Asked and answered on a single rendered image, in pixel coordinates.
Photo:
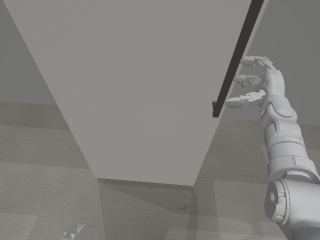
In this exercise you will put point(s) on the robot left hand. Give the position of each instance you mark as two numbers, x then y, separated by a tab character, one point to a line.
72	232

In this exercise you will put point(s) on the right robot upper arm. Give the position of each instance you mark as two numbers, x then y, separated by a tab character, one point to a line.
295	207

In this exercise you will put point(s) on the robot right hand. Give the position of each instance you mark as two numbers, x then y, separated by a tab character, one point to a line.
271	84

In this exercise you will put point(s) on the handle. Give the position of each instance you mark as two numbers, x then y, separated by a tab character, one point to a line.
250	20

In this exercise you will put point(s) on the fridge door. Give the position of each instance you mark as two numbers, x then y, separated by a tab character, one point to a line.
135	80

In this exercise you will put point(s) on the robot right forearm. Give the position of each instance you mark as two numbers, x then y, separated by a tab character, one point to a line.
285	146

